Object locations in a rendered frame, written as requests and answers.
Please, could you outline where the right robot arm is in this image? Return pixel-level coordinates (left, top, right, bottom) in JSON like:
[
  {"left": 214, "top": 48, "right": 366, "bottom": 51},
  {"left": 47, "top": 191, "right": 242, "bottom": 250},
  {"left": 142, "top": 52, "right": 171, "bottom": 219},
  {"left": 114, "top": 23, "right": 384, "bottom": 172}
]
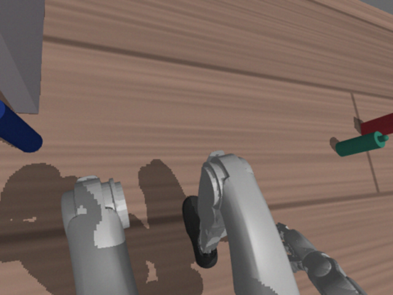
[{"left": 302, "top": 251, "right": 368, "bottom": 295}]

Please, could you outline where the right robot foot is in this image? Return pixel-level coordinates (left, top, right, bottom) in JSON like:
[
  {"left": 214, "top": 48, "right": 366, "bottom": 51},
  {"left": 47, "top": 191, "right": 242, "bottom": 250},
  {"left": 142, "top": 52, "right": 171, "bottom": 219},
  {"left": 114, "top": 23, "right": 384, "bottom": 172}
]
[{"left": 182, "top": 195, "right": 217, "bottom": 269}]

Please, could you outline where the right robot hand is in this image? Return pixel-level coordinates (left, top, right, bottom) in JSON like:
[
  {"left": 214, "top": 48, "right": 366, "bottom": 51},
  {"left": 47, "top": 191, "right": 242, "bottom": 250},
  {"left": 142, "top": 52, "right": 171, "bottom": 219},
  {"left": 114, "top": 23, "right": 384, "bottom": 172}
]
[{"left": 276, "top": 222, "right": 318, "bottom": 273}]

